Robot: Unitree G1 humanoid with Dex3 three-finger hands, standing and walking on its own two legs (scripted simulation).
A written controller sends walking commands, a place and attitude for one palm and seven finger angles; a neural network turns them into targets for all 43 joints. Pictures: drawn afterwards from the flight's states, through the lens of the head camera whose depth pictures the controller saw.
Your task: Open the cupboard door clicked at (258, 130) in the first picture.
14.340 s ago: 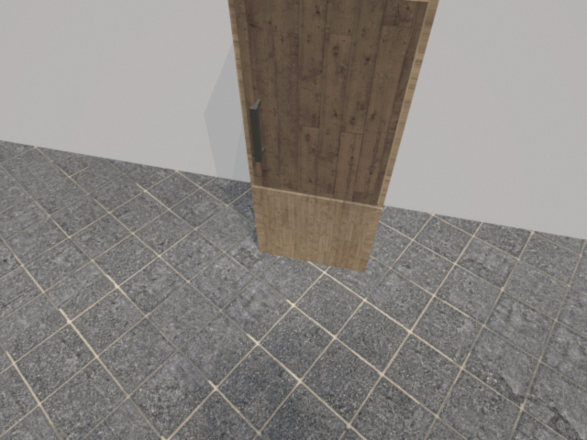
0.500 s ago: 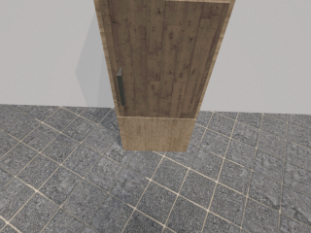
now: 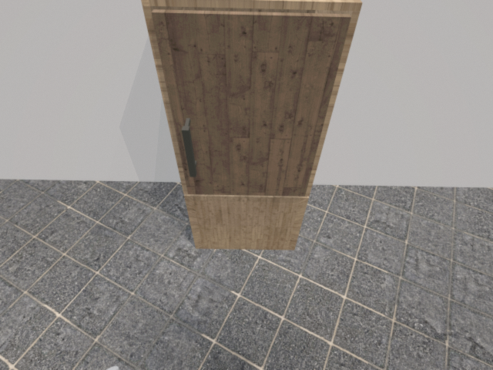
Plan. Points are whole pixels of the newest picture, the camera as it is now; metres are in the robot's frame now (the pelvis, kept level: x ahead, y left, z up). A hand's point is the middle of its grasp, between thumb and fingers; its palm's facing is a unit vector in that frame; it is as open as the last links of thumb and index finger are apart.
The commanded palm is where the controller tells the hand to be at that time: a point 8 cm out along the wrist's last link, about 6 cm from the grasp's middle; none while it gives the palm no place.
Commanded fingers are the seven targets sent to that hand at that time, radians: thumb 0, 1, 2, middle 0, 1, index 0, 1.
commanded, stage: raise the hand with hooked fingers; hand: left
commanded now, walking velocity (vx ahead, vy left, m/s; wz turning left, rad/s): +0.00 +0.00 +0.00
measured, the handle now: (190, 148) +0.70 +0.20 -0.10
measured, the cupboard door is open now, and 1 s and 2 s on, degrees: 0 0 0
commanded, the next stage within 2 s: move the hooked fingers beside the handle in 2.00 s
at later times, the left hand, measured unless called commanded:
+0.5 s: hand (128, 358) +0.15 +0.20 -0.07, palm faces +0.15 -0.99 -0.08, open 9.6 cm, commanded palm +0.15 +0.25 -0.07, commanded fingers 0.00 0.18 0.59 -0.25 -0.76 -0.25 -0.76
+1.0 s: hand (123, 328) +0.21 +0.24 -0.10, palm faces -0.02 -1.00 -0.05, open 12.6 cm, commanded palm +0.18 +0.30 -0.07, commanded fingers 0.00 -0.41 0.34 -0.29 -1.14 -0.29 -1.14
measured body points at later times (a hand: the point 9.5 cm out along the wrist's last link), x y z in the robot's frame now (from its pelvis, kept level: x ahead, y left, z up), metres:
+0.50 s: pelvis -0.01 -0.03 -0.13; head +0.07 +0.00 +0.32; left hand +0.14 +0.26 -0.07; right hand +0.26 -0.24 -0.17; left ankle +0.00 +0.11 -0.74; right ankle +0.03 -0.14 -0.74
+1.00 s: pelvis -0.03 +0.00 -0.12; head +0.07 +0.03 +0.31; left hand +0.20 +0.29 -0.09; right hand +0.15 -0.26 -0.20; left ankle +0.00 +0.11 -0.74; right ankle +0.03 -0.14 -0.74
